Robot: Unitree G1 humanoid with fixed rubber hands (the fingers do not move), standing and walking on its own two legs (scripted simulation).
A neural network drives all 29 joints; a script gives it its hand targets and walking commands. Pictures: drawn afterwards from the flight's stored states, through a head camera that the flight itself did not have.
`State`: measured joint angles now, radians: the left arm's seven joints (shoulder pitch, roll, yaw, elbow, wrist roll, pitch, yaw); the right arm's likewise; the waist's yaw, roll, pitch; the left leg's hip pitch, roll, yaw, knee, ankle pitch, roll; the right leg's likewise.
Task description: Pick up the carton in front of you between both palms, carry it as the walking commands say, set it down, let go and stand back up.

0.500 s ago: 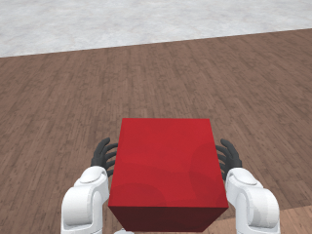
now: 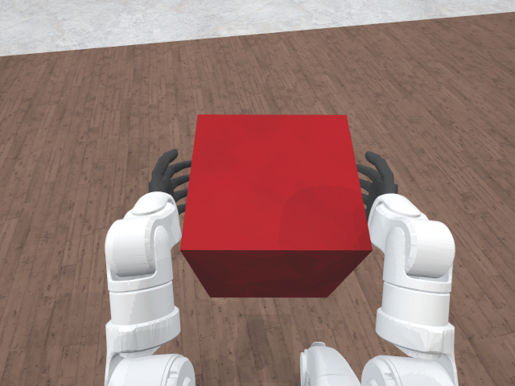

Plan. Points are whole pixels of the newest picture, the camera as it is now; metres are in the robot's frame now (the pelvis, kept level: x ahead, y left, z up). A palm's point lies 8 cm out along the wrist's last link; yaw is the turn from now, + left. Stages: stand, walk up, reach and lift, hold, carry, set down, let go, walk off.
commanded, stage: carry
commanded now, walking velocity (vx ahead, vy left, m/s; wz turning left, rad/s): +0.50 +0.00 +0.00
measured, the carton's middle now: (270, 217) +0.35 -0.01 +0.04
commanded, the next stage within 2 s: none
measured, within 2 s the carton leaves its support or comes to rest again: neither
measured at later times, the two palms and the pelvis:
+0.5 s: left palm (194, 82) +0.69 +0.14 +0.06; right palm (327, 80) +0.72 -0.16 +0.05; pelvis +0.36 -0.04 -0.03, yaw +1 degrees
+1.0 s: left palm (205, 27) +0.97 +0.14 +0.04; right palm (314, 29) +0.97 -0.16 +0.04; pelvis +0.62 -0.01 -0.06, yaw +0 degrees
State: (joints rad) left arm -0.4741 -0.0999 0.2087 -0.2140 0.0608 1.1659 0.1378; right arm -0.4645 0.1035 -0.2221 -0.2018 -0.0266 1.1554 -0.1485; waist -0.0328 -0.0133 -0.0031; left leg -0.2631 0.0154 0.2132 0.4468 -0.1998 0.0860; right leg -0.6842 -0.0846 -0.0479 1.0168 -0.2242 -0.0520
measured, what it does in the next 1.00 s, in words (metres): goes down: right foot, then left foot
